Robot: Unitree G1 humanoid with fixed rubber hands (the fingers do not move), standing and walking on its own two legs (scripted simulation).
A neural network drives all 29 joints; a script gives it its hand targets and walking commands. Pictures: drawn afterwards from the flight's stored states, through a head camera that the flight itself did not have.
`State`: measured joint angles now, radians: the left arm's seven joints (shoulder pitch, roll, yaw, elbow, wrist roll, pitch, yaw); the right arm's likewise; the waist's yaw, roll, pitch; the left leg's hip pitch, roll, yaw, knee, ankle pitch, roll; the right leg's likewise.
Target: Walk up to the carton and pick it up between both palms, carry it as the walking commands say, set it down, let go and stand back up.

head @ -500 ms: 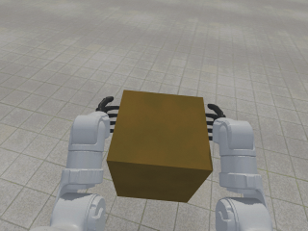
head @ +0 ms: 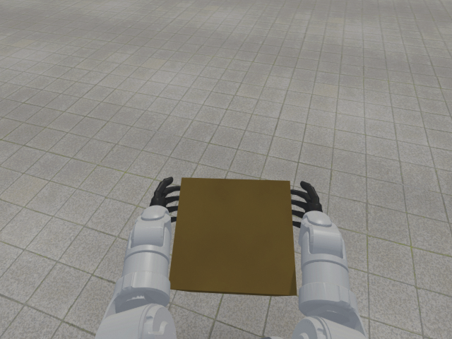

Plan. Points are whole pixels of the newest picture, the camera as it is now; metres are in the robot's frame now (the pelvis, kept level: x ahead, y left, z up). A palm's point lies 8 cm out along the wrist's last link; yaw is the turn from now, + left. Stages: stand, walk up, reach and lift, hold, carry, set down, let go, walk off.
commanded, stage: set down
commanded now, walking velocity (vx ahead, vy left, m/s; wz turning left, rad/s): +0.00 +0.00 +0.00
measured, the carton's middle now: (233, 243) +0.31 -0.04 -0.08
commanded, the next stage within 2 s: none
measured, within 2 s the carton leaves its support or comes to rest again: neither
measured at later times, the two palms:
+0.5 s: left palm (165, 231) +0.36 +0.12 -0.09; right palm (291, 236) +0.33 -0.17 -0.09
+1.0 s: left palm (172, 237) +0.39 +0.12 -0.17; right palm (283, 239) +0.36 -0.17 -0.17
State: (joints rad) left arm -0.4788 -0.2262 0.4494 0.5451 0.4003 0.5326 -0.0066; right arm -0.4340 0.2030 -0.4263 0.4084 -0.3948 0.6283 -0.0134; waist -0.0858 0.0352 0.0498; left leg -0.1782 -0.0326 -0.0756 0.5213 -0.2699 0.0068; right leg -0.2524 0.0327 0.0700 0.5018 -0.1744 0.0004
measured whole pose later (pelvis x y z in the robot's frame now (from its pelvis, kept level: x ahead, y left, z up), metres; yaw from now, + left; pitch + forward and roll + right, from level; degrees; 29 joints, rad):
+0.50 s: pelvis -0.01 +0.00 -0.04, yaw +2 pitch +19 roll +0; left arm -0.52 -0.19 0.41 0.56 0.32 0.25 0.05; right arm -0.46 0.21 -0.43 0.45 -0.32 0.29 -0.06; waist -0.09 0.04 -0.02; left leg -0.81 -0.07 -0.11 0.78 -0.32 -0.01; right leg -0.86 0.03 0.06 0.74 -0.22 0.01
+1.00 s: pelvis -0.02 +0.01 -0.10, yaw +2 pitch +36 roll +1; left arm -0.64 -0.18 0.43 0.54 0.28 0.23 0.08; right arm -0.60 0.18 -0.47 0.44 -0.30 0.27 -0.04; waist -0.08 0.05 -0.16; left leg -1.30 -0.10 -0.09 1.09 -0.41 -0.01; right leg -1.36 0.04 0.09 1.05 -0.31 0.03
